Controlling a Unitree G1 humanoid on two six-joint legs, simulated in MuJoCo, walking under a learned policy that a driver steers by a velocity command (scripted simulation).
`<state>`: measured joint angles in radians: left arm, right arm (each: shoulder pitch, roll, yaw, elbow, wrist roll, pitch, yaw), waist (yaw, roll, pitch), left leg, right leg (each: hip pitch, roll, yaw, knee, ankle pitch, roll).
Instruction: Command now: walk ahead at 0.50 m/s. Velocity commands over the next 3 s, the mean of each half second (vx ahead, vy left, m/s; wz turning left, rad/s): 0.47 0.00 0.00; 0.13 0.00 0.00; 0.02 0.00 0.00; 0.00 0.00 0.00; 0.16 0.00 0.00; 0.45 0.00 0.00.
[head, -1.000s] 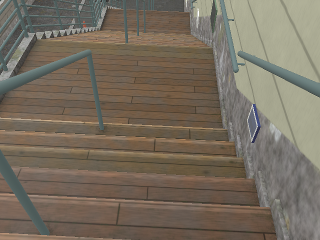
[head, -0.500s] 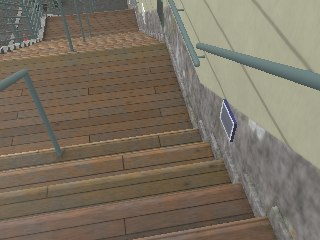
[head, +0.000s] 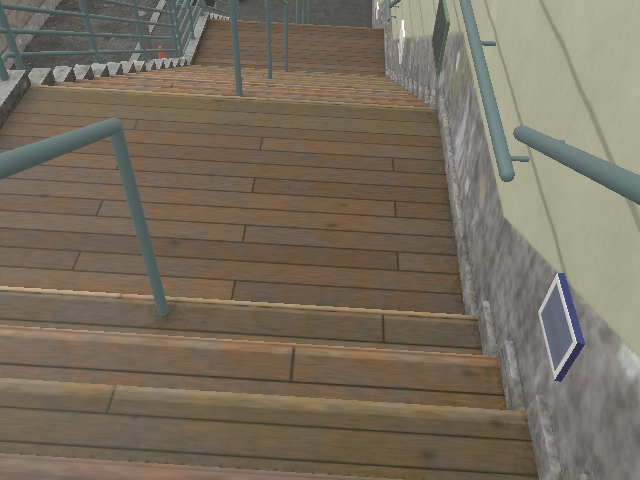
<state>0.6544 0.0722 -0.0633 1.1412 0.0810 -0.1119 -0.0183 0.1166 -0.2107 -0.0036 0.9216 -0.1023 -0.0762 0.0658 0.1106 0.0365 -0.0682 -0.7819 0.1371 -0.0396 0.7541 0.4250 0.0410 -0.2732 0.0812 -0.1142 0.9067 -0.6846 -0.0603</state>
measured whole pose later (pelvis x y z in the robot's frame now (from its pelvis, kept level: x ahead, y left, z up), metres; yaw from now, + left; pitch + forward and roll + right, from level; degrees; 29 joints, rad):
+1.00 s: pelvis +0.48 +0.01 -0.29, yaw +1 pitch +1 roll -2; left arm 0.35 0.19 -0.03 1.05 -0.01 -0.07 -0.13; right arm 0.23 -0.19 -0.05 0.99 -0.02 -0.07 0.09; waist -0.04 0.01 0.00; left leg -0.41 0.10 0.02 0.79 -0.34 -0.05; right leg -0.32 0.05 -0.12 0.63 -0.30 -0.05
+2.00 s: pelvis +0.50 +0.05 -0.28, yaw +2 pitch -1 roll +1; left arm 0.26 0.19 0.07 1.12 0.03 -0.06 -0.06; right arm 0.22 -0.20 -0.09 1.08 0.00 -0.09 0.07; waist -0.01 0.00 0.05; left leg -0.25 -0.02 0.08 0.60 -0.34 0.04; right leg -0.24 -0.06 -0.08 0.62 -0.38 0.01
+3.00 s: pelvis +0.83 +0.02 -0.44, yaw +2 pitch +0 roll +2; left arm 0.44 0.17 0.01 1.04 0.08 -0.10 -0.06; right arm 0.38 -0.21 -0.05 1.02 -0.11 -0.09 0.06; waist 0.00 -0.03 -0.02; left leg -0.20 -0.08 0.06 0.51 -0.32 0.08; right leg -0.64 0.01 0.08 1.60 -0.30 -0.09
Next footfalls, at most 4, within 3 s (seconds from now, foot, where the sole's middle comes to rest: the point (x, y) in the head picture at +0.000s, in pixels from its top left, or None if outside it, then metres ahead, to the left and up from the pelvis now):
0.14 left None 0.22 0.13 -0.87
0.64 right None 0.51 -0.07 -1.04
0.94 left None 0.52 0.15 -1.04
2.50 right None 0.61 -0.08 -1.04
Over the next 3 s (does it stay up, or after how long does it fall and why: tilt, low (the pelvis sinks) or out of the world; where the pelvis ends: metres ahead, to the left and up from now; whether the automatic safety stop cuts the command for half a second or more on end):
stays up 0.83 0.02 -0.44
